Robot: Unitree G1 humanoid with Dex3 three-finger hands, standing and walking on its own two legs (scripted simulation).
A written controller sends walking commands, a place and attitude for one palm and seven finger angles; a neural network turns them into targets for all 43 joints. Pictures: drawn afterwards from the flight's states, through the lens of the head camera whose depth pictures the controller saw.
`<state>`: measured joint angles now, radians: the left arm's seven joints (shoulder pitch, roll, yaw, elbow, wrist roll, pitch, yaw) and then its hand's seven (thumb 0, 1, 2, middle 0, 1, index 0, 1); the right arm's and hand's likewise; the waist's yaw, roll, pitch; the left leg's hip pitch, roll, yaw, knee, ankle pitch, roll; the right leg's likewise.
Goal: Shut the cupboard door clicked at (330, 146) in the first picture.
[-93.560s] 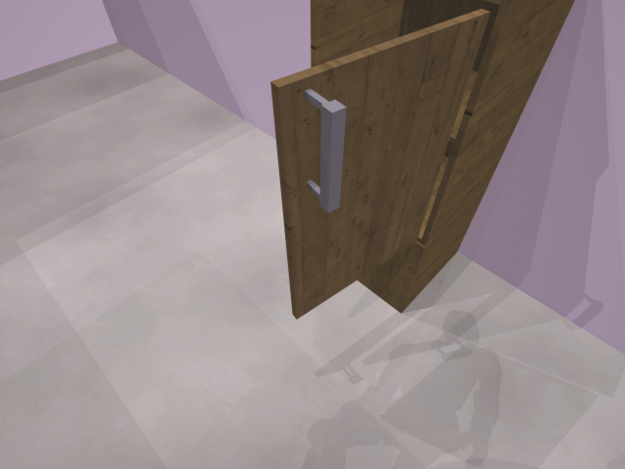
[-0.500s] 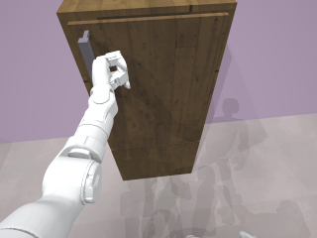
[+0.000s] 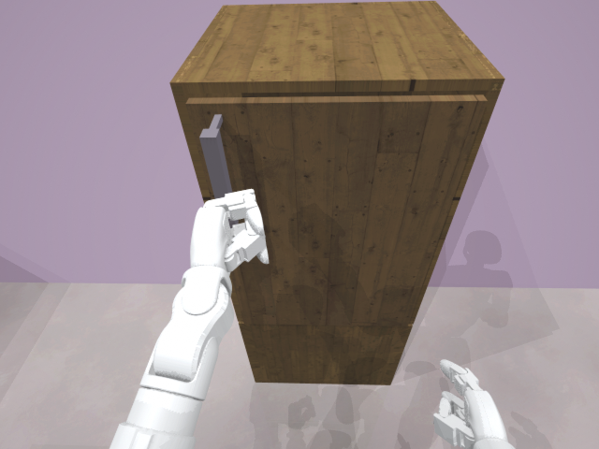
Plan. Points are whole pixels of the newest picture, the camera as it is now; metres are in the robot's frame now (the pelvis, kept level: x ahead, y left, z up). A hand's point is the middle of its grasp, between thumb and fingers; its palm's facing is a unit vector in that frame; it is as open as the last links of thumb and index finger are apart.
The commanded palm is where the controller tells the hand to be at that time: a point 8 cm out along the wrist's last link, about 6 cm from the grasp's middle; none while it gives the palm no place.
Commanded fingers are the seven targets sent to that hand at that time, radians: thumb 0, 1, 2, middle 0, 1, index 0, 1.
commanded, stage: draw the hand back to the body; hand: left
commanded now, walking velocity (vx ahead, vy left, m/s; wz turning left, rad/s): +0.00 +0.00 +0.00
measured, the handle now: (224, 175) +0.46 +0.16 +0.15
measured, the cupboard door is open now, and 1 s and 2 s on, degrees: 0 0 0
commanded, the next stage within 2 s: step back with the hand held close in 1.70 s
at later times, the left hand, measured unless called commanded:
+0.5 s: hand (198, 264) +0.28 +0.14 +0.16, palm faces +0.15 -0.99 -0.04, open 3.1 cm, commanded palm +0.24 +0.19 +0.16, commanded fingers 0.00 0.90 0.90 -1.30 -1.50 -1.30 -1.50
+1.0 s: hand (104, 316) +0.21 +0.22 +0.16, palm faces +0.35 -0.88 -0.31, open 3.8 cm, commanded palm +0.16 +0.26 +0.17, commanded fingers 0.00 0.90 0.90 -0.61 -0.75 -0.61 -0.75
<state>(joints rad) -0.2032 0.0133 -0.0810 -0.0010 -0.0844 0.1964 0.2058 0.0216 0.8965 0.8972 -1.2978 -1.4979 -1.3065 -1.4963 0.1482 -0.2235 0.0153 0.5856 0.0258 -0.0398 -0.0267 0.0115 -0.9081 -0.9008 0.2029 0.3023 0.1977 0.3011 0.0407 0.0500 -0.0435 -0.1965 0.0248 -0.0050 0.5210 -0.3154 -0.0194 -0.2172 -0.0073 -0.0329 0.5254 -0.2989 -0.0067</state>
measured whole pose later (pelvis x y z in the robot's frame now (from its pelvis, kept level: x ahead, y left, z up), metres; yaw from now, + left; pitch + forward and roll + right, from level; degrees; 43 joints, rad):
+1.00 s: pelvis -0.02 +0.00 +0.01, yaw +0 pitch -5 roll +0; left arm 0.29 0.28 0.19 -0.26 -0.05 -0.07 0.10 0.02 0.89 0.90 -0.88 -1.03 -0.88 -1.03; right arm 0.19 -0.22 0.04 0.64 0.01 -0.07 -0.08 0.01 -0.91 -0.90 0.21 0.30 0.20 0.30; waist 0.06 0.08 0.02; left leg -0.09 0.02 -0.01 0.40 -0.23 -0.01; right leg -0.10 -0.01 -0.04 0.39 -0.21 0.00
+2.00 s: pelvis +0.00 +0.02 +0.01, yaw +0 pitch +0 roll -1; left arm 0.50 0.37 0.38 -0.39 -0.05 -0.12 0.11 0.02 0.89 0.90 -0.21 -0.30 -0.21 -0.30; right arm 0.17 -0.24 0.00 0.59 0.01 -0.02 -0.07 0.01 -0.90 -0.90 0.21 0.30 0.20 0.30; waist 0.03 0.08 -0.01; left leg -0.20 0.02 -0.01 0.48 -0.29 0.00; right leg -0.19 -0.01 -0.04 0.42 -0.24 0.01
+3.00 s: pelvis -0.17 +0.03 -0.02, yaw +5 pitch +0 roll -4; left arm 0.48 0.43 0.45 -0.54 -0.02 -0.26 0.18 0.02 0.88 0.90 -0.21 -0.30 -0.22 -0.30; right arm 0.21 -0.22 -0.02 0.59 0.00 -0.10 -0.07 0.01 -0.90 -0.90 0.21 0.30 0.20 0.30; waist -0.02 0.02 0.03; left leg -0.55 0.05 0.01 0.66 -0.22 0.05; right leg -0.53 0.05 0.03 0.79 -0.35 0.02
